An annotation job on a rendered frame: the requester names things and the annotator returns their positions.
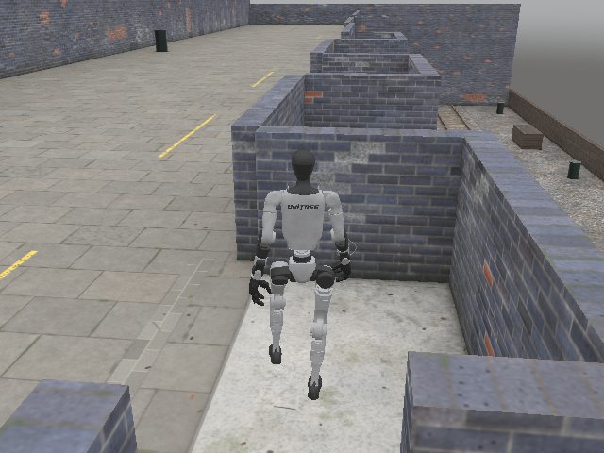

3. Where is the robot left upper arm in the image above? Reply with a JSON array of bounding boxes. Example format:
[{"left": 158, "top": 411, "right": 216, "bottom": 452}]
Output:
[{"left": 261, "top": 190, "right": 283, "bottom": 244}]

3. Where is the robot head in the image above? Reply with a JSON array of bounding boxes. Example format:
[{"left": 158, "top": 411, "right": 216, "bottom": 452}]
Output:
[{"left": 287, "top": 149, "right": 319, "bottom": 195}]

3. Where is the robot right upper arm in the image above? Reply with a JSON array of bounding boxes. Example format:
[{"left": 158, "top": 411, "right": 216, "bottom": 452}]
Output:
[{"left": 323, "top": 191, "right": 345, "bottom": 242}]

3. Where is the robot right shin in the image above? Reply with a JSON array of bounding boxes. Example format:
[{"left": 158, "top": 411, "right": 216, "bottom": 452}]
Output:
[{"left": 310, "top": 324, "right": 327, "bottom": 387}]

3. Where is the robot left forearm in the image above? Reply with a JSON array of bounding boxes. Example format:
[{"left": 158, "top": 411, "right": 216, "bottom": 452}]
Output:
[{"left": 251, "top": 230, "right": 270, "bottom": 280}]

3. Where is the robot left hand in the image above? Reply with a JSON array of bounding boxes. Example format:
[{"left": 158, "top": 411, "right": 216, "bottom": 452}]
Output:
[{"left": 249, "top": 277, "right": 271, "bottom": 306}]

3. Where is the robot right forearm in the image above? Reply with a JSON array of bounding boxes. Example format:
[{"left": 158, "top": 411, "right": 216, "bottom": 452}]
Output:
[{"left": 335, "top": 228, "right": 351, "bottom": 265}]

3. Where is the robot right hand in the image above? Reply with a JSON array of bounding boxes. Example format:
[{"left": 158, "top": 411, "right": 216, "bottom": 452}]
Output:
[{"left": 331, "top": 261, "right": 351, "bottom": 282}]

